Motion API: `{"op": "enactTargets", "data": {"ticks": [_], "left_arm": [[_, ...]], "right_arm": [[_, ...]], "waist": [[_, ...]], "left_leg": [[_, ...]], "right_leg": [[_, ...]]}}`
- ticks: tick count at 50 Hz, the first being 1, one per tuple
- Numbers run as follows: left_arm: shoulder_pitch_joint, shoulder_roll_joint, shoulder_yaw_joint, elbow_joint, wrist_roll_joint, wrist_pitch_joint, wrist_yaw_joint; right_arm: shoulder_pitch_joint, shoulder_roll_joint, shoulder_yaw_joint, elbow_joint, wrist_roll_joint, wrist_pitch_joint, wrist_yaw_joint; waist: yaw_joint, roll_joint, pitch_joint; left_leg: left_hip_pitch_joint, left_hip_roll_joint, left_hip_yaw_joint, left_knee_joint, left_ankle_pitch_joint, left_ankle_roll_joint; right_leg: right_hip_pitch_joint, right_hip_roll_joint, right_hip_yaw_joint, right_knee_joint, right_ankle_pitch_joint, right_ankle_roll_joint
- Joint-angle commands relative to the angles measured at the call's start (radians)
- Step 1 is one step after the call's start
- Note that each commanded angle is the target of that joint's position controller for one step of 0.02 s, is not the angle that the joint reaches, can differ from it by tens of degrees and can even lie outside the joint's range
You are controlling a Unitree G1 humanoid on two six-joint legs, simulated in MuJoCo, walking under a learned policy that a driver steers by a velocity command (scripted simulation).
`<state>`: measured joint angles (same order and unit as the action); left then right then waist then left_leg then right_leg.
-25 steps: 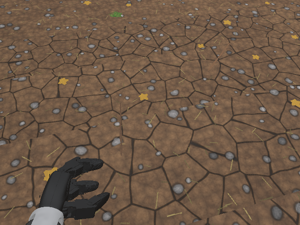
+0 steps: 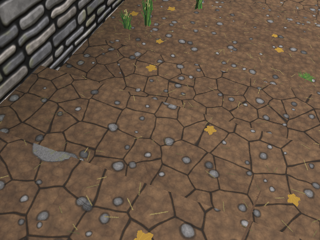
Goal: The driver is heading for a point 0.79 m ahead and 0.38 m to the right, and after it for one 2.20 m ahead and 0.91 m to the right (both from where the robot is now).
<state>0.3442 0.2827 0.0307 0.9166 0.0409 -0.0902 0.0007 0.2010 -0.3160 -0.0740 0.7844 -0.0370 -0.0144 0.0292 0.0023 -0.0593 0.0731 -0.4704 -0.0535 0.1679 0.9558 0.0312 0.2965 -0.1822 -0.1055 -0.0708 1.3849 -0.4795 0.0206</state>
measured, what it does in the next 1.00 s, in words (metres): goes down, turning right: right foot 0.16 m lower, then left foot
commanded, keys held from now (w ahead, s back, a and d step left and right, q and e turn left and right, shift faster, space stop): w+e+shift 1.00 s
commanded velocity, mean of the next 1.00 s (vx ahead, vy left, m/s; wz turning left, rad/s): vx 1.00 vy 0.00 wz -0.68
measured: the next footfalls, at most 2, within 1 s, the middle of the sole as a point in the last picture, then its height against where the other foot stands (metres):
right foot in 0.24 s outside the picture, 0.16 m lower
left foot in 0.62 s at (148, 202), level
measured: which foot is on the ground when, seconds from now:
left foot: down 0.00-0.16, up 0.18-0.60, down 0.62-1.00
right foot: up 0.00-0.22, down 0.24-0.62, up 0.64-1.00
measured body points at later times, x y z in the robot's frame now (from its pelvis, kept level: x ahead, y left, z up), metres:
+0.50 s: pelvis +0.43 -0.05 -0.11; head +0.44 -0.06 +0.33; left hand +0.31 +0.16 -0.25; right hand +0.69 -0.26 -0.17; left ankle +0.61 +0.09 -0.80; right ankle +0.34 -0.10 -0.85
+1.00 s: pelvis +0.83 -0.14 -0.17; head +0.85 -0.17 +0.28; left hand +1.20 -0.17 -0.22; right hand +0.52 -0.23 -0.28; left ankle +0.69 +0.07 -0.85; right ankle +0.93 -0.35 -0.84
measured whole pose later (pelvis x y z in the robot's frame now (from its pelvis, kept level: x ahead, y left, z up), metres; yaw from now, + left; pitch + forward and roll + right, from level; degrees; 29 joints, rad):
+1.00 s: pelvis +0.83 -0.14 -0.17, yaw -43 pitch +1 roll +2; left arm -0.12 0.34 0.06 0.72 0.03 -0.02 -0.11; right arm 0.66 -0.30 -0.04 1.02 -0.03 -0.13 -0.03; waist -0.12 -0.03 0.04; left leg 0.16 -0.02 0.24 0.52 -0.69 -0.01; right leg -0.73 -0.03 -0.10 0.71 0.56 -0.15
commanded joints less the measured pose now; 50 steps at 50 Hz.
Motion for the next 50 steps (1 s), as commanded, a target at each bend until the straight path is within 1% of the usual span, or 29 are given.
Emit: {"op": "enactTargets", "data": {"ticks": [1, 3, 5, 6, 8, 11, 12, 13, 14, 15, 16, 17, 19, 20, 23, 26, 29, 30, 31, 32, 33, 34, 36, 39, 42, 44, 46, 48, 50], "left_arm": [[-0.150, 0.172, 0.008, -0.157, 0.016, -0.022, -0.029], [0.010, 0.139, 0.013, -0.098, 0.019, -0.012, -0.041], [0.213, 0.056, 0.004, -0.006, -0.014, -0.004, -0.054], [0.314, -0.013, -0.018, 0.048, -0.013, 0.003, -0.056], [0.428, -0.022, -0.018, 0.096, -0.011, 0.024, -0.051], [0.690, 0.030, 0.016, 0.231, 0.004, 0.039, -0.037], [0.655, 0.000, 0.001, 0.237, 0.010, 0.040, -0.041], [0.508, -0.050, -0.028, 0.223, -0.020, 0.030, -0.024], [0.349, 0.018, -0.010, 0.174, -0.043, 0.024, 0.005], [0.295, 0.087, 0.018, 0.139, -0.033, 0.022, 0.010], [0.139, 0.171, 0.054, 0.084, -0.007, 0.023, 0.029], [0.130, 0.202, 0.069, 0.076, 0.013, 0.014, 0.046], [0.285, 0.066, 0.048, 0.135, 0.004, 0.008, 0.028], [0.318, 0.051, 0.050, 0.134, -0.012, 0.013, 0.027], [0.306, 0.033, 0.058, 0.122, -0.048, 0.011, 0.010], [0.240, 0.064, 0.078, 0.092, -0.053, 0.011, -0.008], [0.158, 0.105, 0.096, 0.057, -0.051, 0.019, -0.010], [0.000, 0.110, 0.096, 0.024, -0.034, 0.009, -0.010], [-0.118, 0.158, 0.110, -0.034, -0.024, -0.004, -0.017], [-0.057, -0.005, 0.080, -0.070, -0.016, -0.009, -0.014], [0.087, -0.082, 0.050, -0.106, -0.056, -0.012, 0.009], [0.070, -0.009, 0.058, -0.094, -0.036, 0.008, 0.008], [-0.068, 0.050, 0.076, -0.109, 0.000, 0.054, -0.030], [-0.183, 0.032, 0.056, -0.191, -0.007, 0.100, -0.071], [-0.239, 0.065, 0.053, -0.205, 0.018, 0.103, -0.085], [-0.338, 0.066, 0.048, -0.231, 0.004, 0.079, -0.088], [-0.485, 0.006, 0.017, -0.274, -0.003, 0.063, -0.113], [-0.403, 0.020, 0.013, -0.202, -0.031, 0.068, -0.131], [-0.415, 0.043, 0.009, -0.172, -0.013, 0.069, -0.112]], "right_arm": [[0.108, -0.164, -0.038, -0.009, -0.029, -0.029, -0.058], [-0.170, -0.121, -0.028, -0.008, -0.038, -0.103, -0.095], [-0.228, -0.061, -0.012, 0.062, 0.013, -0.191, -0.086], [-0.221, -0.065, -0.011, 0.083, 0.041, -0.211, -0.075], [-0.256, -0.036, -0.009, 0.108, 0.054, -0.198, -0.061], [-0.391, -0.016, 0.006, 0.065, 0.013, -0.121, -0.040], [-0.368, 0.031, 0.019, 0.040, 0.003, -0.103, -0.030], [-0.199, 0.153, 0.058, -0.038, -0.015, -0.087, -0.007], [-0.024, 0.210, 0.086, -0.059, -0.031, -0.092, 0.000], [-0.014, 0.137, 0.084, -0.010, -0.053, -0.096, -0.014], [0.009, 0.051, 0.065, 0.018, -0.042, -0.085, -0.015], [-0.027, -0.015, 0.046, 0.013, -0.029, -0.076, -0.015], [-0.342, -0.044, 0.046, -0.062, 0.002, -0.062, -0.023], [-0.432, -0.028, 0.051, -0.088, 0.002, -0.056, -0.020], [-0.498, 0.034, 0.078, -0.153, 0.006, -0.065, -0.019], [-0.508, 0.053, 0.087, -0.207, 0.031, -0.073, -0.020], [-0.248, 0.007, 0.063, -0.154, 0.038, -0.071, -0.026], [0.075, -0.045, 0.025, -0.055, 0.028, -0.073, -0.032], [0.387, -0.133, -0.015, 0.014, 0.024, -0.070, -0.044], [0.398, -0.179, -0.020, 0.020, 0.013, -0.076, -0.056], [0.229, -0.146, -0.003, -0.043, -0.013, -0.077, -0.045], [0.107, -0.102, -0.010, -0.067, -0.004, -0.078, -0.042], [0.006, 0.017, 0.013, -0.076, 0.012, -0.088, -0.016], [0.117, -0.027, 0.003, 0.010, 0.038, -0.118, -0.027], [0.255, -0.085, -0.012, 0.076, 0.015, -0.117, -0.038], [0.324, -0.002, 0.020, 0.119, 0.013, -0.143, -0.040], [0.329, -0.004, 0.030, 0.143, 0.013, -0.162, -0.048], [0.277, -0.037, 0.034, 0.134, 0.007, -0.153, -0.060], [0.349, -0.038, 0.043, 0.163, 0.002, -0.128, -0.065]], "waist": [[-0.097, 0.137, 0.041], [0.112, 0.163, 0.047], [0.254, 0.042, -0.002], [0.279, 0.007, -0.031], [0.313, 0.027, 0.018], [0.423, -0.144, 0.068], [0.344, -0.193, 0.085], [0.080, -0.290, 0.140], [-0.072, -0.409, 0.085], [-0.046, -0.224, 0.001], [-0.084, -0.144, -0.127], [-0.084, -0.140, -0.088], [0.040, 0.144, 0.006], [0.085, 0.176, 0.018], [0.132, 0.000, 0.025], [0.133, -0.007, 0.017], [0.023, -0.010, -0.077], [-0.173, -0.012, -0.203], [-0.353, 0.030, -0.308], [-0.258, 0.269, -0.308], [-0.080, 0.417, -0.269], [-0.034, 0.342, -0.208], [-0.018, 0.072, -0.002], [-0.007, 0.150, 0.038], [-0.042, 0.129, -0.015], [-0.055, 0.080, 0.038], [-0.058, 0.062, 0.072], [-0.007, 0.075, 0.044], [-0.019, 0.049, 0.065]], "left_leg": [[0.379, 0.311, -0.614, -0.629, -0.457, -0.062], [0.038, 0.179, -0.318, -0.521, -0.464, -0.176], [-0.263, 0.071, -0.064, -0.413, -0.599, -0.196], [-0.255, 0.068, -0.040, -0.373, -0.579, -0.181], [-0.204, 0.043, -0.001, -0.256, -0.590, -0.190], [-0.028, -0.056, 0.004, 0.365, -0.601, -0.196], [-0.060, -0.069, -0.025, 0.518, -0.654, -0.178], [-0.210, -0.072, -0.119, 0.454, -0.548, -0.190], [-0.354, -0.051, -0.154, 0.386, -0.474, -0.239], [-0.383, -0.009, -0.194, 0.396, -0.481, -0.262], [-0.279, 0.037, -0.273, 0.351, -0.486, -0.285], [-0.294, 0.079, -0.319, 0.350, -0.501, -0.305], [-0.381, 0.103, -0.366, 0.203, -0.412, -0.317], [-0.352, 0.106, -0.345, 0.099, -0.351, -0.313], [-0.151, 0.061, -0.252, -0.179, -0.178, -0.312], [0.044, 0.000, -0.192, -0.358, -0.084, -0.325], [0.422, -0.055, -0.173, -0.421, -0.067, -0.332], [0.707, -0.024, -0.193, -0.245, 0.073, -0.302], [0.887, 0.028, -0.236, -0.286, -0.208, -0.287], [0.908, 0.309, -0.485, -0.389, -0.504, -0.285], [0.841, 0.485, -0.834, -0.466, -0.181, -0.239], [0.659, 0.492, -0.999, -0.627, -0.418, -0.139], [0.342, 0.376, -0.694, -0.667, -0.520, -0.095], [0.304, 0.305, -0.442, -0.689, -0.197, -0.148], [0.482, 0.306, -0.271, -0.605, 0.147, -0.178], [0.502, 0.217, -0.138, -0.609, 0.027, -0.252], [0.244, 0.183, -0.053, -0.642, -0.224, -0.266], [0.140, 0.180, 0.013, -0.595, -0.262, -0.301], [0.249, 0.178, 0.071, -0.482, -0.121, -0.320]], "right_leg": [[-0.647, -0.027, 0.090, -0.115, -0.075, -0.014], [-0.298, -0.025, 0.115, -0.439, 0.281, -0.007], [0.205, 0.063, -0.058, -0.622, 0.939, 0.043], [0.302, 0.052, -0.046, -0.643, 1.011, 0.034], [0.330, 0.025, -0.006, -0.748, 1.011, -0.004], [0.306, -0.016, 0.084, -1.044, 0.928, -0.155], [0.263, 0.021, 0.096, -0.981, 0.878, -0.137], [0.178, 0.116, 0.339, -0.854, 0.999, -0.085], [0.241, -0.001, 0.731, -0.946, 0.899, -0.200], [0.294, -0.107, 0.925, -1.037, 0.742, -0.334], [0.167, -0.189, 1.204, -1.199, 0.123, -0.413], [0.065, -0.242, 1.401, -1.210, -0.012, -0.486], [0.039, -0.179, 1.153, -1.106, -0.019, -0.457], [0.007, -0.123, 0.997, -1.115, -0.085, -0.408], [-0.051, 0.031, 0.707, -1.148, 0.269, -0.305], [-0.084, 0.089, 0.602, -1.155, 0.499, -0.246], [-0.155, 0.134, 0.526, -1.028, 0.706, -0.175], [-0.238, 0.164, 0.447, -0.728, 0.988, -0.136], [-0.342, 0.205, 0.401, -0.391, 0.938, -0.116], [-0.472, 0.251, 0.345, -0.102, 0.003, -0.143], [-0.596, 0.211, 0.250, 0.063, -0.066, -0.140], [-0.664, 0.151, 0.209, 0.072, 0.069, -0.142], [-0.596, 0.042, 0.205, -0.049, 0.207, -0.130], [-0.612, -0.017, 0.182, -0.186, 0.275, -0.109], [-0.687, 0.009, 0.108, -0.212, 0.451, -0.132], [-0.727, 0.031, 0.078, -0.404, 0.631, -0.156], [-0.443, 0.078, -0.031, -0.608, 1.020, -0.159], [-0.199, 0.095, -0.045, -0.659, 1.217, -0.174], [-0.191, 0.125, -0.100, -0.704, 1.161, -0.188]]}}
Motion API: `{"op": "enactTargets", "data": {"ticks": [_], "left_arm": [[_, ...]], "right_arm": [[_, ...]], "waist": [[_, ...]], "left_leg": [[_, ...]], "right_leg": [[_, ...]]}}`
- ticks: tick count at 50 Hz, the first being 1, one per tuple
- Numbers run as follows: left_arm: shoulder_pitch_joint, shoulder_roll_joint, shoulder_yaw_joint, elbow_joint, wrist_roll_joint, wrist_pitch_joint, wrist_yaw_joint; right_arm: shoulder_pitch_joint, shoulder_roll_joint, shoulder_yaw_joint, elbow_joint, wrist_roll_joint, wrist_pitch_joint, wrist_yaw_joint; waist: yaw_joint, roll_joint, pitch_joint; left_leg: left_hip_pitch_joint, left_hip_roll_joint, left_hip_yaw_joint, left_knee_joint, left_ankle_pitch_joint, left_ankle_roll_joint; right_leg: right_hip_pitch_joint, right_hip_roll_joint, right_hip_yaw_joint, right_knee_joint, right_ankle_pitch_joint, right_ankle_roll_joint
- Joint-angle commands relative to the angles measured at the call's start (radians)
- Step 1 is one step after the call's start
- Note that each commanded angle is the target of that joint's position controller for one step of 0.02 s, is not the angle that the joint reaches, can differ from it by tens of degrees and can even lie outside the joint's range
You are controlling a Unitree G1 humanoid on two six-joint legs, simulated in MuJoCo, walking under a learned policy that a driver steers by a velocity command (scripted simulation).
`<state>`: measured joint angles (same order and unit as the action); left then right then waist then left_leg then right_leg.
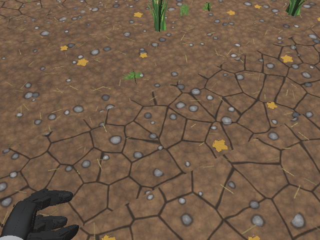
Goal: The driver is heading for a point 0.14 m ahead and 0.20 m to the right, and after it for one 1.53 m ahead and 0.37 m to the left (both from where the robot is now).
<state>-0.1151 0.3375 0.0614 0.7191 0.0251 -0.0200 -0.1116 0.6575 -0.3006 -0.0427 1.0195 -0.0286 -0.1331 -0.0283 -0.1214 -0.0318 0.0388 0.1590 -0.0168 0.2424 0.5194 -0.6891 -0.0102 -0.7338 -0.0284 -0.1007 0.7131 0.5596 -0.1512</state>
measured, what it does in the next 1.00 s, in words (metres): goes down, turning left: right foot 0.18 m lower, then left foot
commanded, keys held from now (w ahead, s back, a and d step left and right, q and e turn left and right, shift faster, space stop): w+e+shift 0.08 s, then w+q+shift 0.92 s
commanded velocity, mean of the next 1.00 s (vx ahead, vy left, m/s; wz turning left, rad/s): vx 1.00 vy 0.00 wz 0.38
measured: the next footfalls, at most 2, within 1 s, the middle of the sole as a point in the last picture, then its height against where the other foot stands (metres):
right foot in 0.12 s outside the picture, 0.18 m lower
left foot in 0.40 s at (125, 221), level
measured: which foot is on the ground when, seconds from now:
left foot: down 0.00-0.10, up 0.12-0.38, down 0.40-0.88, up 0.90-1.00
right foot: up 0.00-0.10, down 0.12-0.42, up 0.44-0.88, down 0.90-1.00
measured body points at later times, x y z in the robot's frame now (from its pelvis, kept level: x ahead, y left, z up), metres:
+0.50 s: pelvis +0.51 +0.05 -0.16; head +0.53 +0.06 +0.29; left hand +0.65 +0.30 -0.29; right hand +0.46 -0.22 -0.30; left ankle +0.57 +0.11 -0.86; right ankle +0.35 -0.05 -0.72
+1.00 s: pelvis +1.02 +0.06 -0.31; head +1.06 +0.08 +0.13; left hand +1.01 +0.33 -0.45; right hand +1.18 -0.21 -0.43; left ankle +0.84 +0.11 -0.83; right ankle +1.03 -0.06 -1.04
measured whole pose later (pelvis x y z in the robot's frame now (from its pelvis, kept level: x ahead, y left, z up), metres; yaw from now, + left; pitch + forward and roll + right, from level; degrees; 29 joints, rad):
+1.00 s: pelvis +1.02 +0.06 -0.31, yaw +24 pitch +4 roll -3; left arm 0.24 0.24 0.05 0.88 0.07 -0.12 -0.01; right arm 0.30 -0.34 -0.09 0.87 -0.01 -0.01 -0.05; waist -0.04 0.04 0.03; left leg -0.53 -0.02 -0.07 1.73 -0.54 0.14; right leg -0.26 0.02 -0.09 0.54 -0.32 -0.02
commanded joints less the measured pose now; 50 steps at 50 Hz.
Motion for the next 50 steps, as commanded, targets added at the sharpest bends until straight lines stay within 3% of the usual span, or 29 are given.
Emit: {"op": "enactTargets", "data": {"ticks": [1, 4, 6, 7, 8, 10, 11, 12, 14, 18, 20, 21, 22, 23, 24, 25, 27, 29, 33, 35, 38, 41, 43, 45, 46, 47, 48, 49, 50], "left_arm": [[0.003, -0.005, -0.028, 0.019, 0.028, 0.000, 0.022], [0.267, 0.019, -0.024, 0.116, 0.053, 0.016, 0.074], [0.639, 0.127, 0.027, 0.253, 0.032, 0.010, 0.107], [0.707, 0.252, 0.050, 0.283, 0.017, 0.002, 0.125], [0.706, 0.232, 0.045, 0.243, 0.008, -0.014, 0.123], [0.498, 0.147, 0.037, 0.225, 0.006, -0.014, 0.139], [0.364, 0.133, 0.027, 0.195, 0.011, -0.028, 0.150], [0.278, 0.071, 0.010, 0.162, 0.008, -0.052, 0.142], [0.219, 0.034, -0.002, 0.151, 0.007, -0.102, 0.127], [0.310, 0.095, 0.016, 0.187, -0.029, -0.123, 0.107], [0.175, 0.140, 0.033, 0.160, -0.019, -0.101, 0.118], [0.111, 0.092, 0.030, 0.166, -0.024, -0.094, 0.109], [0.221, -0.062, -0.012, 0.078, -0.026, -0.101, 0.090], [0.292, -0.080, -0.040, 0.028, -0.026, -0.118, 0.092], [0.255, -0.009, -0.027, 0.062, -0.007, -0.117, 0.091], [0.209, 0.024, -0.017, 0.071, -0.001, -0.102, 0.098], [0.166, 0.000, -0.026, 0.034, 0.028, -0.054, 0.109], [0.074, 0.002, -0.033, -0.015, 0.028, -0.030, 0.105], [-0.062, 0.038, -0.008, -0.044, 0.020, -0.062, 0.085], [-0.128, -0.056, -0.039, -0.094, 0.037, -0.068, 0.069], [-0.021, -0.068, -0.035, -0.074, 0.018, -0.071, 0.050], [0.084, -0.039, -0.026, -0.068, 0.044, -0.107, 0.074], [0.450, 0.016, 0.007, 0.021, 0.036, -0.126, 0.101], [0.675, 0.102, 0.040, 0.125, 0.038, -0.088, 0.107], [0.680, 0.098, 0.021, 0.128, 0.072, -0.098, 0.095], [0.691, 0.072, 0.027, 0.135, 0.073, -0.099, 0.087], [0.766, -0.005, 0.013, 0.148, 0.040, -0.103, 0.089], [0.650, 0.086, 0.042, 0.138, 0.055, -0.118, 0.114], [0.562, -0.010, 0.010, 0.159, 0.035, -0.129, 0.122]], "right_arm": [[-0.053, -0.062, 0.014, -0.047, -0.007, 0.003, -0.012], [0.024, -0.112, 0.012, 0.003, -0.032, 0.067, -0.047], [-0.206, -0.087, -0.007, -0.038, -0.028, 0.091, -0.028], [-0.178, -0.048, 0.009, -0.144, 0.009, 0.061, -0.015], [-0.147, -0.076, 0.015, -0.181, 0.047, 0.036, -0.001], [-0.187, -0.077, 0.004, -0.167, 0.019, 0.040, 0.013], [-0.166, -0.068, 0.000, -0.170, -0.017, 0.063, 0.019], [-0.179, -0.080, -0.008, -0.156, -0.033, 0.086, 0.026], [-0.203, -0.015, 0.003, -0.155, -0.013, 0.092, 0.032], [-0.204, -0.028, -0.028, -0.133, 0.007, 0.083, 0.066], [0.313, -0.087, -0.079, 0.056, 0.001, 0.091, 0.073], [0.449, -0.119, -0.094, 0.111, 0.015, 0.118, 0.075], [0.284, -0.151, -0.082, 0.077, 0.017, 0.129, 0.061], [0.065, -0.147, -0.071, -0.005, 0.013, 0.120, 0.041], [-0.043, -0.129, -0.078, -0.062, -0.005, 0.118, 0.031], [-0.118, -0.121, -0.075, -0.089, -0.020, 0.115, 0.029], [-0.192, -0.115, -0.058, -0.120, 0.012, 0.078, 0.025], [-0.185, -0.132, -0.062, -0.126, 0.031, 0.056, 0.028], [0.011, -0.106, -0.067, -0.081, 0.018, 0.044, 0.022], [-0.050, -0.071, -0.059, -0.091, 0.018, 0.034, 0.031], [-0.098, -0.093, -0.056, -0.097, 0.021, 0.044, 0.030], [-0.123, -0.109, -0.061, -0.098, 0.011, 0.054, 0.007], [-0.298, -0.178, -0.084, -0.142, 0.012, 0.075, -0.011], [-0.415, -0.080, -0.062, -0.216, 0.037, 0.103, -0.012], [-0.231, 0.022, -0.029, -0.268, 0.083, 0.091, -0.011], [-0.188, 0.024, -0.013, -0.247, 0.085, 0.094, -0.033], [-0.379, 0.006, -0.018, -0.258, 0.023, 0.082, -0.041], [-0.371, 0.009, -0.014, -0.301, -0.001, 0.085, -0.027], [-0.505, -0.018, -0.013, -0.335, -0.014, 0.099, 0.008]], "waist": [[0.083, 0.017, 0.117], [0.180, 0.074, 0.027], [0.391, -0.047, 0.040], [0.266, -0.156, -0.075], [0.272, -0.027, -0.229], [0.131, 0.179, -0.124], [0.037, 0.058, -0.067], [-0.003, 0.102, 0.057], [-0.038, 0.107, 0.167], [-0.006, 0.027, 0.060], [-0.290, -0.010, -0.167], [-0.368, 0.180, -0.149], [-0.155, 0.619, -0.131], [0.000, 0.480, -0.071], [0.034, 0.121, 0.006], [0.063, -0.072, 0.074], [0.121, -0.034, 0.094], [0.099, 0.073, 0.107], [-0.023, 0.007, 0.072], [-0.035, 0.021, 0.064], [-0.005, 0.094, -0.007], [0.042, 0.066, 0.008], [0.289, 0.019, -0.114], [0.344, 0.064, -0.097], [0.189, -0.155, -0.225], [0.215, -0.277, -0.343], [0.300, -0.187, -0.314], [0.225, -0.349, -0.374], [0.147, -0.051, -0.175]], "left_leg": [[-0.308, 0.138, 0.015, 0.028, 0.809, -0.026], [-0.262, 0.195, -0.026, 0.597, 1.295, -0.037], [-0.720, 0.025, -0.012, 1.447, 0.234, -0.006], [-1.106, 0.062, -0.154, 1.481, -0.105, 0.042], [-1.286, 0.108, -0.294, 1.281, 0.002, 0.073], [-1.248, 0.131, -0.278, 0.989, 0.228, 0.096], [-1.059, 0.159, -0.335, 0.831, 0.245, 0.057], [-0.887, 0.186, -0.360, 0.690, 0.264, 0.015], [-0.647, 0.219, -0.328, 0.431, 0.450, 0.016], [-0.304, 0.029, -0.115, 0.348, 0.647, 0.140], [0.140, -0.071, -0.066, 0.419, 0.701, 0.184], [0.186, -0.041, -0.191, 0.294, 0.547, 0.260], [0.145, 0.129, -0.754, -0.039, 0.336, 0.398], [0.100, 0.270, -1.123, -0.290, 0.220, 0.441], [-0.096, 0.282, -1.117, -0.264, 0.102, 0.413], [-0.312, 0.245, -1.006, -0.220, 0.099, 0.389], [-0.537, 0.158, -0.819, -0.206, 0.232, 0.363], [-0.585, 0.101, -0.705, -0.296, 0.406, 0.356], [-0.190, 0.082, -0.673, -0.151, 0.586, 0.310], [-0.401, 0.012, -0.629, -0.137, 0.452, 0.255], [-0.542, -0.010, -0.586, -0.030, 0.445, 0.207], [-0.458, -0.064, -0.570, 0.268, 0.545, 0.164], [-0.500, -0.121, -0.496, 0.749, 0.592, 0.155], [-0.791, -0.164, -0.408, 1.255, 0.010, 0.150], [-1.080, -0.062, -0.370, 1.284, -0.083, 0.149], [-1.322, -0.024, -0.338, 1.389, -0.038, 0.146], [-1.374, 0.021, -0.318, 1.300, 0.103, 0.178], [-1.371, 0.061, -0.332, 1.339, 0.222, 0.167], [-1.308, 0.137, -0.336, 1.157, 0.323, 0.137]], "right_leg": [[0.359, 0.086, -0.123, -0.082, 0.018, -0.023], [0.626, 0.114, -0.099, -0.209, -0.233, -0.039], [1.039, -0.067, 0.169, -0.486, -0.067, -0.175], [1.405, -0.213, 0.216, -0.010, 0.561, -0.116], [1.586, -0.319, 0.346, -0.017, 0.375, -0.159], [1.239, -0.263, 0.339, -0.281, -0.241, -0.152], [0.911, -0.320, 0.405, -0.384, -0.470, -0.187], [0.608, -0.307, 0.353, -0.476, -0.462, -0.190], [0.291, -0.248, 0.193, -0.513, -0.326, -0.147], [0.372, -0.109, -0.036, -0.383, 0.002, -0.036], [0.307, -0.072, -0.090, 0.235, 0.261, 0.027], [0.168, 0.107, -0.111, 0.852, -0.471, 0.073], [-0.107, 0.244, 0.008, 1.146, -1.115, 0.101], [-0.240, 0.159, 0.128, 1.016, -1.073, 0.094], [-0.158, 0.069, 0.177, 0.849, -0.990, 0.092], [-0.042, 0.037, 0.173, 0.726, -0.963, 0.098], [0.127, -0.023, 0.193, 0.453, -0.964, 0.124], [0.212, -0.029, 0.132, 0.230, -0.854, 0.165], [-0.118, -0.054, 0.157, 0.122, -0.499, 0.140], [0.130, 0.006, 0.086, -0.081, -0.214, 0.128], [0.447, 0.047, 0.058, -0.089, -0.070, 0.111], [0.566, 0.051, 0.069, -0.290, -0.125, 0.142], [0.894, -0.062, 0.154, -0.554, 0.106, 0.155], [1.143, -0.219, 0.235, -0.427, 0.156, 0.146], [1.465, -0.353, 0.236, 0.025, 0.767, 0.196], [1.633, -0.442, 0.350, 0.117, 0.710, 0.099], [1.493, -0.359, 0.290, -0.047, 0.229, 0.134], [1.321, -0.501, 0.594, -0.189, -0.447, -0.014], [1.006, -0.455, 0.540, -0.349, -0.473, -0.001]]}}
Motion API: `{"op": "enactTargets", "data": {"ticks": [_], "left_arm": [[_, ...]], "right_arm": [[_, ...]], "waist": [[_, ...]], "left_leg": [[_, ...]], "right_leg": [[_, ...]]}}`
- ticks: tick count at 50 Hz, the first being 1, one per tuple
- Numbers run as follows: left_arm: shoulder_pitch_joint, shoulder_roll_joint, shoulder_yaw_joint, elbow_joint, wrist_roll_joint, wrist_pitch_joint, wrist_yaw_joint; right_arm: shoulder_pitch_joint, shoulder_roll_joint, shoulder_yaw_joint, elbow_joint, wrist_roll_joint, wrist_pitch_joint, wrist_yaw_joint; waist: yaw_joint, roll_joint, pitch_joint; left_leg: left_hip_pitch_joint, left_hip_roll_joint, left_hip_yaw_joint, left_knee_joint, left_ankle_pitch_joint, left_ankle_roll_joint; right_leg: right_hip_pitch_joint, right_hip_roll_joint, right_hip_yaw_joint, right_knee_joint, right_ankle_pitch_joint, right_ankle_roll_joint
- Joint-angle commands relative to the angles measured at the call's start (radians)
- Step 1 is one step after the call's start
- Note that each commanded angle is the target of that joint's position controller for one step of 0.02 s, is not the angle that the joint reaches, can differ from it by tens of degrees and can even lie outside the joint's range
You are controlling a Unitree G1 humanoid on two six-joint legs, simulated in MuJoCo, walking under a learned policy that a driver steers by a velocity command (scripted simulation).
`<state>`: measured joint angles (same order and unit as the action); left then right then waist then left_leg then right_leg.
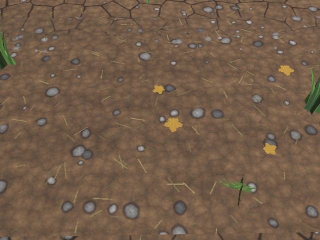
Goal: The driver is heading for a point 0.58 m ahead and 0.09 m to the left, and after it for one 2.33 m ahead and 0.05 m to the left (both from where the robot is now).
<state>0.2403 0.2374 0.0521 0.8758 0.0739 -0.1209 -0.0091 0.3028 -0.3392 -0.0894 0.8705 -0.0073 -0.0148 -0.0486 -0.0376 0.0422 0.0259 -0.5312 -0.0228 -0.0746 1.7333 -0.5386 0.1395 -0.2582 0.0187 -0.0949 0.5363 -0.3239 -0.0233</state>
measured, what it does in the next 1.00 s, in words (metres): walks ahead: left foot, then right foot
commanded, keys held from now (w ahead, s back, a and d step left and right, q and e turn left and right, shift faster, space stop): w+q+shift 0.36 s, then w+e+shift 0.64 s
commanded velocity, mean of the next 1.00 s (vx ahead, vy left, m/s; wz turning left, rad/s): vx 1.00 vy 0.00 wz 0.15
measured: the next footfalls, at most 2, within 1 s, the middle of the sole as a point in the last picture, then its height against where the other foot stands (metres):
left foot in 0.22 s outside the picture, level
right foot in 0.60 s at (152, 151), level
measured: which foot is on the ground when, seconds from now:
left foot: up 0.00-0.20, down 0.22-0.62, up 0.64-1.00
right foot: down 0.00-0.18, up 0.20-0.58, down 0.60-1.00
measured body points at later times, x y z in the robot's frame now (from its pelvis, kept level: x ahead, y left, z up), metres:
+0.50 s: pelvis +0.49 +0.04 +0.00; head +0.52 +0.04 +0.45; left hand +0.60 +0.34 -0.06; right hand +0.61 -0.22 -0.13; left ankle +0.33 +0.04 -0.73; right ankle +0.74 -0.05 -0.68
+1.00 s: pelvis +0.98 +0.14 +0.00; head +1.02 +0.14 +0.45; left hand +0.86 +0.40 -0.12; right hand +1.30 +0.01 -0.03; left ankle +1.16 +0.31 -0.70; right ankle +0.80 +0.02 -0.73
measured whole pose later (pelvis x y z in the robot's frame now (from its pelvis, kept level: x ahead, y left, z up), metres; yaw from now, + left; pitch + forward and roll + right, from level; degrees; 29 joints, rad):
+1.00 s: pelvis +0.98 +0.14 +0.00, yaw +5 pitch +4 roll +0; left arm 0.54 0.28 0.07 0.86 -0.01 -0.06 -0.02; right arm -0.08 -0.25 0.06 0.55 -0.04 -0.08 0.03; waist 0.15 0.00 0.02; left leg -0.65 0.04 -0.06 0.53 0.02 -0.01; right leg 0.11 0.12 0.27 0.26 -0.39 -0.13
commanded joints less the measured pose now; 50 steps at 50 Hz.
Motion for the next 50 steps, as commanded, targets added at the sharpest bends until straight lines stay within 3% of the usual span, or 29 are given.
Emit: {"op": "enactTargets", "data": {"ticks": [1, 3, 4, 5, 7, 9, 10, 11, 12, 13, 14, 15, 17, 20, 22, 24, 27, 28, 30, 31, 32, 33, 34, 35, 36, 39, 43, 47, 50], "left_arm": [[0.153, 0.068, 0.004, 0.009, -0.029, -0.045, 0.024], [0.062, 0.031, -0.012, 0.018, -0.053, -0.052, 0.027], [-0.003, 0.054, -0.009, 0.012, -0.059, -0.050, 0.026], [0.017, 0.065, -0.008, 0.016, -0.075, -0.049, 0.021], [0.086, 0.109, 0.001, 0.023, -0.081, -0.038, 0.017], [0.110, 0.197, 0.013, 0.005, -0.069, -0.019, 0.036], [0.044, 0.236, 0.020, -0.022, -0.061, -0.003, 0.039], [0.036, 0.202, 0.021, -0.023, -0.034, 0.019, 0.022], [0.115, 0.141, 0.003, -0.132, -0.025, 0.018, 0.027], [0.066, 0.169, -0.004, -0.221, -0.044, 0.001, 0.020], [-0.002, 0.179, -0.013, -0.233, -0.039, -0.008, 0.016], [-0.013, 0.184, -0.011, -0.225, -0.031, -0.003, 0.013], [0.048, 0.171, -0.016, -0.218, -0.001, 0.045, 0.015], [-0.023, 0.126, -0.029, -0.269, -0.006, 0.075, 0.003], [-0.073, 0.069, -0.048, -0.280, -0.032, 0.061, -0.019], [-0.140, 0.076, -0.043, -0.282, -0.058, 0.058, -0.029], [-0.177, 0.122, -0.019, -0.282, -0.057, 0.058, -0.026], [-0.114, 0.146, -0.004, -0.266, -0.059, 0.058, -0.021], [0.272, 0.205, 0.035, -0.152, -0.066, 0.075, -0.003], [0.430, 0.294, 0.065, -0.112, -0.055, 0.084, 0.010], [0.371, 0.354, 0.079, -0.095, -0.046, 0.090, -0.002], [0.211, 0.290, 0.071, -0.145, -0.047, 0.089, -0.018], [0.158, 0.237, 0.061, -0.160, -0.053, 0.084, -0.018], [0.174, 0.201, 0.053, -0.136, -0.055, 0.080, -0.018], [0.187, 0.174, 0.041, -0.112, -0.057, 0.074, -0.013], [0.212, 0.184, 0.036, -0.086, -0.066, 0.052, -0.007], [0.206, 0.198, 0.048, -0.101, -0.076, 0.043, -0.007], [0.258, 0.226, 0.063, -0.083, -0.092, 0.041, -0.009], [0.246, 0.265, 0.073, -0.084, -0.084, 0.045, 0.004]], "right_arm": [[-0.239, 0.024, 0.041, -0.243, -0.043, -0.009, 0.068], [-0.268, 0.044, 0.054, -0.271, -0.050, 0.002, 0.117], [-0.256, 0.064, 0.065, -0.269, -0.045, 0.003, 0.126], [-0.265, 0.067, 0.070, -0.264, -0.040, 0.002, 0.130], [-0.233, 0.047, 0.075, -0.232, -0.027, -0.003, 0.119], [-0.055, -0.031, 0.049, -0.177, -0.037, -0.001, 0.112], [0.184, -0.090, 0.018, -0.110, -0.037, 0.001, 0.100], [0.213, -0.146, -0.013, -0.080, 0.002, 0.009, 0.081], [0.110, -0.252, -0.026, -0.124, 0.000, 0.022, 0.075], [0.177, -0.252, -0.030, -0.164, -0.030, 0.030, 0.055], [0.133, -0.200, -0.025, -0.155, -0.034, 0.025, 0.036], [0.070, -0.153, -0.015, -0.144, -0.030, 0.013, 0.027], [-0.004, -0.125, 0.001, -0.152, -0.017, -0.022, 0.021], [-0.090, -0.106, 0.010, -0.157, -0.009, -0.072, 0.034], [-0.074, -0.094, 0.009, -0.137, 0.008, -0.096, 0.047], [0.018, -0.112, 0.002, -0.108, 0.024, -0.116, 0.066], [0.089, -0.156, -0.006, -0.080, -0.001, -0.110, 0.065], [0.085, -0.179, -0.012, -0.077, -0.018, -0.102, 0.057], [-0.004, -0.183, -0.015, -0.092, -0.057, -0.071, 0.038], [-0.023, -0.120, 0.005, -0.123, -0.049, -0.072, 0.037], [0.085, 0.010, 0.038, -0.173, -0.016, -0.097, 0.063], [0.068, -0.035, 0.050, -0.189, -0.029, -0.109, 0.057], [-0.030, -0.062, 0.053, -0.199, -0.034, -0.117, 0.057], [-0.089, -0.065, 0.058, -0.216, -0.042, -0.119, 0.058], [-0.141, -0.050, 0.063, -0.250, -0.057, -0.111, 0.060], [-0.151, -0.022, 0.085, -0.283, -0.073, -0.066, 0.070], [-0.368, -0.002, 0.114, -0.372, -0.042, -0.069, 0.088], [-0.432, -0.003, 0.116, -0.388, -0.025, -0.075, 0.081], [-0.299, -0.065, 0.086, -0.352, -0.027, -0.081, 0.056]], "waist": [[0.032, -0.104, -0.005], [-0.039, -0.080, 0.097], [-0.069, -0.132, 0.082], [-0.066, -0.109, 0.077], [-0.069, -0.085, 0.028], [-0.172, -0.125, -0.110], [-0.298, -0.120, -0.204], [-0.291, 0.023, -0.202], [-0.130, 0.171, -0.276], [-0.158, 0.091, -0.406], [-0.134, -0.043, -0.221], [-0.055, -0.104, -0.051], [0.073, -0.112, 0.042], [0.133, -0.087, 0.098], [0.103, -0.053, 0.064], [0.032, -0.037, 0.054], [0.004, -0.017, 0.016], [0.043, 0.014, -0.036], [0.259, 0.025, -0.195], [0.321, -0.098, -0.262], [0.146, -0.495, -0.330], [0.116, -0.317, -0.267], [0.119, -0.126, -0.174], [0.103, -0.009, -0.093], [0.079, 0.014, -0.037], [0.027, -0.052, 0.027], [0.070, -0.067, 0.093], [0.122, -0.088, 0.031], [0.057, -0.087, -0.090]], "left_leg": [[-0.510, 0.181, -0.043, -0.249, 0.219, -0.040], [-0.242, 0.178, -0.004, -0.558, 0.364, -0.054], [-0.113, 0.157, 0.041, -0.641, 0.467, -0.044], [-0.029, 0.113, 0.131, -0.716, 0.501, -0.028], [0.168, -0.013, 0.270, -0.823, 0.496, 0.003], [0.442, -0.081, 0.257, -0.896, 0.463, 0.063], [0.733, -0.062, 0.162, -0.948, 0.473, 0.135], [0.874, 0.002, 0.044, -1.050, 0.453, 0.209], [0.983, 0.214, -0.355, -1.032, 0.720, 0.317], [1.100, 0.309, -0.663, -1.255, 0.399, 0.407], [0.950, 0.310, -0.729, -1.422, 0.207, 0.356], [0.731, 0.269, -0.648, -1.457, 0.242, 0.305], [0.422, 0.179, -0.478, -1.453, 0.450, 0.270], [0.124, 0.073, -0.274, -1.536, 0.532, 0.221], [0.052, 0.002, -0.132, -1.572, 0.609, 0.155], [0.203, 0.047, -0.119, -1.649, 0.663, 0.124], [0.544, 0.110, -0.058, -1.546, 1.111, 0.067], [0.614, 0.135, -0.030, -1.441, 1.296, 0.045], [0.552, 0.129, 0.054, -0.965, 1.421, 0.000], [0.289, 0.040, 0.107, -0.506, 1.104, -0.032], [-0.087, -0.152, 0.055, -0.193, 0.163, -0.092], [-0.239, -0.079, -0.027, -0.153, 0.183, -0.072], [-0.249, -0.005, -0.046, -0.212, 0.260, -0.075], [-0.207, 0.039, -0.034, -0.330, 0.281, -0.076], [-0.173, 0.065, -0.033, -0.413, 0.268, -0.087], [-0.156, 0.096, -0.001, -0.569, 0.205, -0.132], [-0.057, 0.080, 0.077, -0.952, 0.477, -0.185], [0.084, 0.030, 0.087, -1.142, 0.655, -0.167], [0.304, -0.027, 0.078, -1.225, 0.506, -0.135]], "right_leg": [[0.266, -0.501, 0.478, -0.232, 0.477, -0.121], [-0.036, -0.341, 0.174, -0.327, 0.610, -0.045], [-0.115, -0.294, 0.074, -0.341, 0.643, -0.025], [-0.112, -0.250, -0.010, -0.341, 0.771, 0.004], [-0.052, -0.184, -0.109, -0.219, 1.141, 0.038], [-0.021, -0.235, -0.096, 0.135, 1.348, 0.057], [-0.169, -0.239, -0.087, 0.496, 1.179, 0.073], [-0.359, -0.055, -0.122, 0.966, 0.111, 0.060], [-0.572, -0.032, -0.032, 1.265, -0.254, 0.075], [-0.737, -0.023, 0.155, 1.261, -0.214, 0.081], [-0.803, -0.063, 0.177, 1.115, -0.153, 0.063], [-0.746, -0.097, 0.172, 0.995, -0.118, 0.060], [-0.565, -0.131, 0.178, 0.850, -0.157, 0.084], [-0.364, -0.163, 0.125, 0.499, -0.048, 0.098], [-0.131, -0.153, 0.082, 0.246, 0.294, 0.062], [-0.096, -0.129, 0.050, 0.108, 0.495, 0.010], [-0.159, -0.047, -0.015, 0.028, 0.371, -0.061], [-0.117, -0.009, -0.028, 0.041, 0.284, -0.079], [0.208, 0.049, -0.033, 0.044, 0.144, -0.113], [0.445, -0.053, 0.143, 0.069, -0.063, -0.168], [0.608, -0.258, 0.805, -0.170, -0.234, -0.293], [0.585, -0.295, 0.970, -0.293, -0.320, -0.333], [0.463, -0.290, 0.851, -0.289, -0.284, -0.323], [0.316, -0.254, 0.752, -0.294, -0.185, -0.289], [0.205, -0.203, 0.663, -0.303, -0.103, -0.263], [0.056, -0.126, 0.558, -0.348, 0.011, -0.276], [-0.084, -0.045, 0.451, -0.433, 0.228, -0.249], [0.038, -0.063, 0.461, -0.373, 0.543, -0.190], [0.150, -0.059, 0.461, -0.124, 0.861, -0.130]]}}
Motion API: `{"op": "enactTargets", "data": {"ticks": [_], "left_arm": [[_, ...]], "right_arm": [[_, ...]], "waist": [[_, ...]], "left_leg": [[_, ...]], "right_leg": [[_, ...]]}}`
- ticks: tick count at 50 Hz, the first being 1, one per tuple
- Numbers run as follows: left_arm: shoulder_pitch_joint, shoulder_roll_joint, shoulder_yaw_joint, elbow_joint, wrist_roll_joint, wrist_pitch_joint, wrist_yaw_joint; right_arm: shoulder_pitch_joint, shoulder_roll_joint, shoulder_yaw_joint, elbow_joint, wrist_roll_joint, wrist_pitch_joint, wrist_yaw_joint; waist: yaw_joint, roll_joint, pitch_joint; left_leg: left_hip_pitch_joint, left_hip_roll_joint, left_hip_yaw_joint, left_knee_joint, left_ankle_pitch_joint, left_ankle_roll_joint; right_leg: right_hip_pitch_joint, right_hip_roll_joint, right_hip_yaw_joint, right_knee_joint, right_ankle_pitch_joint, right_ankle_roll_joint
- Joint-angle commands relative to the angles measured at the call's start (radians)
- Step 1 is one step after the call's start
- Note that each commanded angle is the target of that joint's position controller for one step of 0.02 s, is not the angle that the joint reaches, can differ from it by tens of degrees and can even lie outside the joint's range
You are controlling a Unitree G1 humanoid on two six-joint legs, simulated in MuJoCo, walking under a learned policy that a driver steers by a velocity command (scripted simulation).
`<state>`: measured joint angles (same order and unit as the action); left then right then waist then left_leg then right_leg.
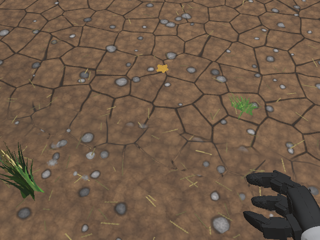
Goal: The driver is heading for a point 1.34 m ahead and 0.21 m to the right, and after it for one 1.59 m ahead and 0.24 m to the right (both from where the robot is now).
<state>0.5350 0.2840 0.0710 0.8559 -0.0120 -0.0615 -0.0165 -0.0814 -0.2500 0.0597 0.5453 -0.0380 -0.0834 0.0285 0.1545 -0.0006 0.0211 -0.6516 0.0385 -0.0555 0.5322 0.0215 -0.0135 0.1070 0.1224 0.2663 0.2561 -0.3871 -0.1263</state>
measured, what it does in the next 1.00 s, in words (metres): walks ahead, turning right: left foot, then right foot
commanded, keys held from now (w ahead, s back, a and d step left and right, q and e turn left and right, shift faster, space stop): w+e+shift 0.50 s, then w+shift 0.02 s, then w+q+shift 0.48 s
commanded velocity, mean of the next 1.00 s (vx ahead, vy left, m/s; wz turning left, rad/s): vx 1.00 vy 0.00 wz -0.40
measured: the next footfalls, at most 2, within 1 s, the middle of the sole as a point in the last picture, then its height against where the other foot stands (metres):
left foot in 0.04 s outside the picture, level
right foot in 0.48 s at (228, 208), level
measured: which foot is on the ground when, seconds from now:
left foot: up 0.00-0.02, down 0.04-0.48, up 0.50-0.92, down 0.94-1.00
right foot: down 0.00-0.04, up 0.06-0.46, down 0.48-0.94, up 0.96-1.00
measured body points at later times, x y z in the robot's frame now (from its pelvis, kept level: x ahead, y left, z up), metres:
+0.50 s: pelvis +0.47 -0.06 -0.04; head +0.49 -0.08 +0.41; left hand +0.80 +0.04 -0.09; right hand +0.31 -0.29 -0.16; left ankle +0.25 +0.16 -0.65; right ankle +0.57 -0.13 -0.73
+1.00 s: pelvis +0.92 -0.24 -0.02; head +0.94 -0.25 +0.43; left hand +1.09 -0.01 -0.14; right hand +0.91 -0.54 -0.13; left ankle +1.01 -0.25 -0.73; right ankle +0.66 -0.23 -0.59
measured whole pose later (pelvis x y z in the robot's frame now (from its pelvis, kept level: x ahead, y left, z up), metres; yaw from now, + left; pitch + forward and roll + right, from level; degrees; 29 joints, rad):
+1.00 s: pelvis +0.92 -0.24 -0.02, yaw -20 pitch +0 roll +0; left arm 0.32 0.29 0.02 0.80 0.04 -0.08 0.02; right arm 0.25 -0.32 -0.05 0.76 -0.02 -0.03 0.03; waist -0.03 0.00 0.04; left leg -0.48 -0.14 0.09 0.66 -0.21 0.19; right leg -0.13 0.07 -0.03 1.28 -0.37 -0.01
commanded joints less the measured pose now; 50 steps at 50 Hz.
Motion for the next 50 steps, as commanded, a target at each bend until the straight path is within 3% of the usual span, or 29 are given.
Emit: {"op": "enactTargets", "data": {"ticks": [1, 2, 3, 4, 5, 6, 7, 12, 17, 19, 21, 23, 24, 25, 26, 27, 28, 31, 35, 37, 39, 42, 44, 45, 46, 47, 48, 49, 50], "left_arm": [[-0.088, 0.250, 0.060, -0.074, 0.006, -0.016, 0.009], [-0.136, 0.220, 0.053, -0.096, 0.013, -0.027, 0.005], [-0.110, 0.059, 0.015, -0.130, 0.005, -0.035, 0.010], [-0.033, 0.058, -0.006, -0.183, -0.023, -0.021, 0.009], [-0.139, 0.124, 0.002, -0.150, 0.009, -0.001, 0.017], [-0.218, 0.133, 0.005, -0.156, 0.028, 0.009, 0.006], [-0.261, 0.122, 0.006, -0.162, 0.037, 0.019, -0.008], [-0.409, 0.038, -0.026, -0.273, 0.051, 0.072, -0.051], [-0.555, 0.052, -0.049, -0.337, 0.044, 0.070, -0.085], [-0.576, 0.063, -0.049, -0.331, 0.043, 0.065, -0.086], [-0.469, 0.102, -0.034, -0.297, 0.042, 0.059, -0.076], [-0.109, 0.180, 0.010, -0.191, 0.041, 0.049, -0.050], [-0.023, 0.224, 0.041, -0.140, 0.033, 0.051, -0.022], [-0.113, 0.317, 0.058, -0.156, 0.025, 0.066, -0.005], [-0.122, 0.369, 0.072, -0.216, 0.044, 0.079, -0.001], [-0.135, 0.298, 0.061, -0.215, 0.040, 0.077, 0.014], [-0.181, 0.236, 0.043, -0.193, 0.043, 0.065, 0.025], [-0.231, 0.134, -0.002, -0.161, 0.040, -0.002, 0.028], [-0.156, 0.128, -0.003, -0.097, 0.031, -0.052, 0.000], [-0.172, 0.122, -0.008, -0.096, 0.028, -0.065, -0.005], [-0.123, 0.126, -0.014, -0.072, 0.019, -0.080, -0.002], [-0.124, 0.165, -0.010, -0.062, 0.028, -0.078, 0.023], [-0.145, 0.205, 0.002, -0.067, 0.054, -0.050, 0.052], [-0.191, 0.226, 0.010, -0.082, 0.070, -0.030, 0.063], [-0.270, 0.245, 0.017, -0.107, 0.075, -0.011, 0.068], [-0.324, 0.189, 0.004, -0.118, 0.074, -0.016, 0.056], [-0.212, 0.033, -0.037, -0.209, 0.042, -0.038, 0.028], [-0.248, 0.082, -0.054, -0.239, 0.053, -0.062, 0.030], [-0.313, 0.109, -0.058, -0.247, 0.055, -0.076, 0.024]], "right_arm": [[0.248, -0.186, -0.082, 0.013, 0.008, -0.018, -0.036], [0.462, -0.238, -0.109, 0.054, -0.002, -0.021, -0.058], [0.608, -0.307, -0.135, 0.076, -0.041, -0.021, -0.075], [0.524, -0.351, -0.151, 0.073, -0.034, -0.010, -0.063], [0.418, -0.224, -0.136, 0.052, -0.025, -0.005, -0.059], [0.379, -0.149, -0.117, 0.063, -0.016, -0.006, -0.054], [0.383, -0.126, -0.112, 0.086, -0.022, -0.008, -0.051], [0.449, -0.095, -0.107, 0.199, 0.021, -0.046, -0.031], [0.401, -0.153, -0.116, 0.227, 0.016, -0.058, -0.032], [0.461, -0.198, -0.125, 0.243, 0.015, -0.054, -0.036], [0.480, -0.263, -0.142, 0.235, 0.015, -0.031, -0.050], [0.404, -0.301, -0.154, 0.199, 0.005, 0.006, -0.056], [0.406, -0.264, -0.151, 0.197, -0.005, 0.015, -0.044], [0.445, -0.105, -0.109, 0.146, -0.029, 0.008, -0.031], [0.453, -0.161, -0.108, 0.031, 0.005, -0.013, -0.032], [0.373, -0.194, -0.103, 0.040, 0.004, -0.032, -0.032], [0.376, -0.189, -0.098, 0.064, 0.011, -0.034, -0.033], [0.422, -0.139, -0.083, 0.116, -0.009, 0.026, -0.024], [0.229, -0.085, -0.070, 0.066, 0.021, 0.049, 0.000], [0.186, -0.068, -0.066, 0.067, 0.035, 0.038, 0.016], [0.130, -0.054, -0.064, 0.065, 0.045, 0.031, 0.029], [0.157, -0.093, -0.078, 0.096, 0.036, 0.028, 0.033], [0.283, -0.146, -0.097, 0.135, 0.027, 0.038, 0.027], [0.460, -0.187, -0.117, 0.187, 0.028, 0.043, 0.022], [0.686, -0.225, -0.142, 0.255, 0.026, 0.047, 0.012], [0.779, -0.266, -0.167, 0.286, 0.027, 0.058, -0.003], [0.638, -0.353, -0.184, 0.259, 0.003, 0.069, -0.010], [0.581, -0.322, -0.189, 0.207, 0.021, 0.068, -0.008], [0.555, -0.260, -0.178, 0.215, 0.025, 0.064, -0.016]], "waist": [[-0.229, -0.042, -0.178], [-0.330, -0.024, -0.286], [-0.330, 0.194, -0.416], [-0.237, 0.408, -0.514], [-0.247, 0.200, -0.322], [-0.247, 0.090, -0.185], [-0.234, 0.030, -0.116], [-0.161, 0.087, 0.009], [-0.129, 0.040, 0.091], [-0.135, 0.038, 0.085], [-0.064, 0.096, 0.000], [0.110, 0.105, -0.167], [0.112, -0.002, -0.182], [-0.031, -0.236, -0.128], [-0.039, -0.223, -0.385], [-0.029, -0.039, -0.280], [-0.091, 0.042, -0.112], [-0.201, 0.116, -0.009], [-0.152, 0.036, 0.118], [-0.140, 0.028, 0.104], [-0.108, 0.016, 0.091], [-0.136, -0.053, 0.026], [-0.218, -0.121, -0.060], [-0.311, -0.132, -0.136], [-0.431, -0.110, -0.196], [-0.465, 0.009, -0.181], [-0.237, 0.360, -0.215], [-0.283, 0.147, -0.304], [-0.253, 0.000, -0.165]], "left_leg": [[0.612, -0.071, 0.046, -0.025, -0.107, 0.032], [0.860, 0.043, -0.045, 0.020, -0.264, 0.057], [1.109, 0.341, -0.389, -0.027, -0.578, 0.108], [1.145, 0.474, -0.862, -0.215, -0.740, 0.203], [0.994, 0.396, -0.729, -0.245, -0.817, 0.193], [0.853, 0.347, -0.537, -0.238, -0.648, 0.177], [0.755, 0.312, -0.413, -0.253, -0.470, 0.165], [0.604, 0.255, -0.040, -0.339, -0.026, 0.111], [0.494, 0.147, 0.278, -0.433, 0.195, 0.052], [0.569, 0.145, 0.328, -0.361, 0.619, 0.036], [0.663, 0.182, 0.326, -0.159, 0.979, 0.024], [0.553, 0.220, 0.288, 0.315, 1.001, 0.045], [0.344, 0.116, 0.286, 0.684, 0.347, 0.029], [0.011, -0.035, 0.252, 1.097, -0.551, -0.001], [-0.212, -0.061, 0.023, 1.205, -0.523, -0.006], [-0.257, 0.004, -0.013, 1.113, -0.406, 0.002], [-0.214, 0.050, 0.008, 1.005, -0.336, 0.007], [0.039, 0.126, 0.000, 0.833, -0.371, -0.005], [-0.037, 0.128, 0.037, 0.504, -0.167, 0.033], [0.023, 0.077, 0.081, 0.315, 0.021, 0.069], [0.093, 0.035, 0.144, 0.187, 0.175, 0.105], [0.149, -0.062, 0.203, 0.104, 0.165, 0.141], [0.260, -0.141, 0.233, 0.117, 0.009, 0.165], [0.410, -0.174, 0.223, 0.130, -0.073, 0.186], [0.612, -0.155, 0.165, 0.075, -0.129, 0.228], [0.788, -0.083, 0.041, 0.077, -0.213, 0.275], [1.067, 0.165, -0.539, 0.002, -0.225, 0.482], [1.072, 0.220, -0.783, -0.204, -0.391, 0.515], [0.913, 0.208, -0.718, -0.275, -0.462, 0.456]], "right_leg": [[-0.251, -0.139, 0.083, 0.358, 0.940, -0.006], [-0.392, -0.106, 0.061, 0.616, 0.774, 0.003], [-0.629, -0.026, -0.046, 0.953, 0.062, 0.002], [-0.817, -0.018, -0.125, 1.157, -0.109, 0.013], [-0.903, -0.103, -0.155, 1.168, 0.016, 0.005], [-0.902, -0.135, -0.174, 1.121, 0.084, 0.011], [-0.882, -0.160, -0.182, 1.095, 0.095, 0.020], [-0.941, -0.235, -0.214, 1.019, 0.121, 0.038], [-0.752, -0.190, -0.360, 0.641, 0.409, 0.016], [-0.645, -0.111, -0.449, 0.544, 0.405, -0.021], [-0.511, -0.044, -0.473, 0.517, 0.318, -0.055], [-0.115, -0.005, -0.398, 0.469, 0.235, -0.117], [0.092, -0.032, -0.299, 0.399, 0.187, -0.144], [0.173, -0.215, 0.018, 0.442, 0.399, -0.196], [0.395, -0.372, 0.467, 0.178, 0.130, -0.370], [0.278, -0.400, 0.514, 0.017, -0.023, -0.313], [0.075, -0.385, 0.412, -0.011, 0.013, -0.262], [-0.337, -0.305, 0.148, -0.039, 0.284, -0.200], [-0.364, -0.212, -0.139, -0.145, 0.510, -0.095], [-0.321, -0.160, -0.284, -0.168, 0.641, -0.028], [-0.250, -0.193, -0.328, -0.236, 0.780, 0.011], [-0.031, -0.233, -0.398, -0.143, 1.223, 0.072], [0.063, -0.276, -0.418, 0.080, 1.546, 0.102], [0.047, -0.291, -0.422, 0.309, 1.623, 0.107], [-0.066, -0.280, -0.427, 0.645, 1.547, 0.106], [-0.320, -0.148, -0.430, 1.074, 0.827, 0.097], [-0.875, 0.015, -0.310, 1.456, -0.136, 0.170], [-0.967, -0.036, -0.149, 1.442, -0.063, 0.132], [-0.962, -0.103, -0.124, 1.316, 0.036, 0.113]]}}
